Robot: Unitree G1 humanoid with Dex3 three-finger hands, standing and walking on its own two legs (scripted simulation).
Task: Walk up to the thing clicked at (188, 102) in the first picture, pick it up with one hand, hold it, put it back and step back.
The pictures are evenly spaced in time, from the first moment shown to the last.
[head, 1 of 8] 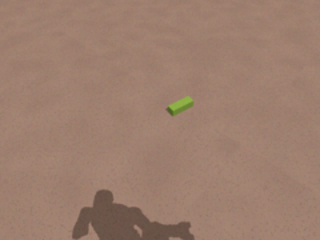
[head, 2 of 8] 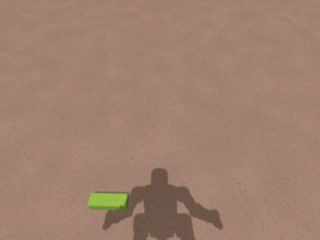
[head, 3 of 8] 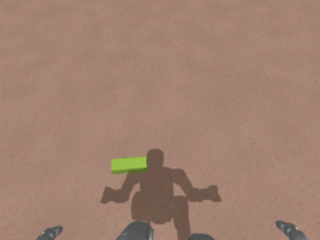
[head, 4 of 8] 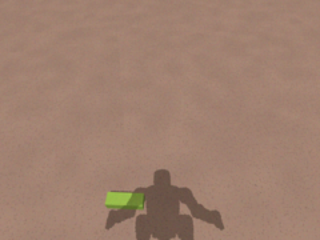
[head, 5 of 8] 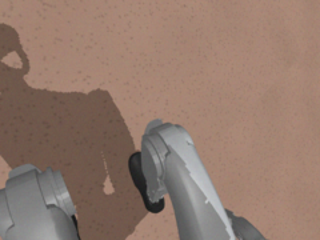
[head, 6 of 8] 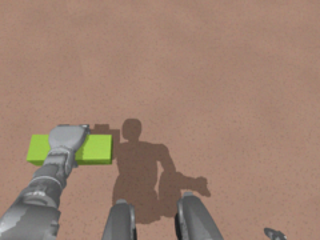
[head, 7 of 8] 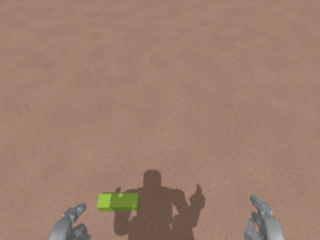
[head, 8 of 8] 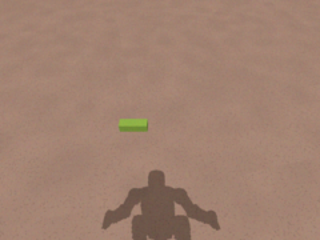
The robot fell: no
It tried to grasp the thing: yes
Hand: left
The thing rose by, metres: 0.66
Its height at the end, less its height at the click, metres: +0.00
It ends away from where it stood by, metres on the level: 0.01
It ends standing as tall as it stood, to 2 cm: yes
